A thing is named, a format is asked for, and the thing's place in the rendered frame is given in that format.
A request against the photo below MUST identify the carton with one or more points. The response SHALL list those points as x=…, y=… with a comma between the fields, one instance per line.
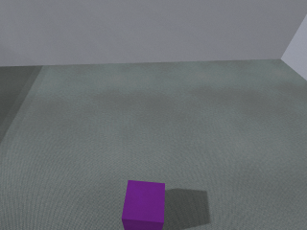
x=144, y=206

